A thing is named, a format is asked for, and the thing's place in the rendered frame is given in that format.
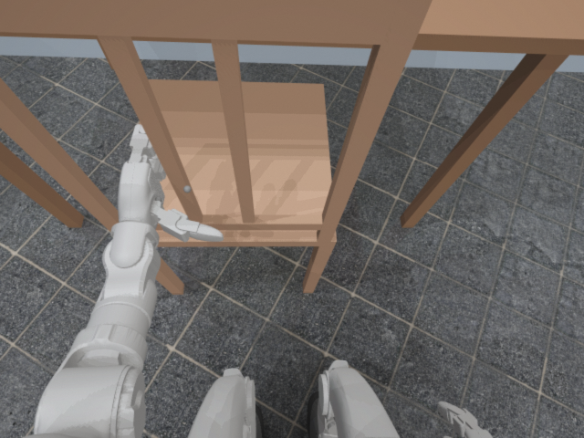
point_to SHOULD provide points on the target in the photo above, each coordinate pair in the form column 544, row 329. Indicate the right robot thigh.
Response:
column 346, row 396

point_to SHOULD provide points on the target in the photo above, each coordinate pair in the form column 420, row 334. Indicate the left robot upper arm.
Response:
column 94, row 402

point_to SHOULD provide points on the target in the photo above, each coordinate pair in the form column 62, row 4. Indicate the chair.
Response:
column 255, row 154

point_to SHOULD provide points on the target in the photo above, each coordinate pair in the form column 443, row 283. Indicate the robot left forearm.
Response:
column 119, row 323

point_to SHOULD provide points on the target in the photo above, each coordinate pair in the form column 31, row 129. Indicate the right robot shin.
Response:
column 328, row 428

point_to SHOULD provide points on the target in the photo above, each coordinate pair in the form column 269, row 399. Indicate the robot left hand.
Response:
column 139, row 186

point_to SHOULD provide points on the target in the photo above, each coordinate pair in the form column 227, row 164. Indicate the table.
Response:
column 547, row 31

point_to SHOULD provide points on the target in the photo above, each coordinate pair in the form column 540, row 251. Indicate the robot right hand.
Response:
column 464, row 423

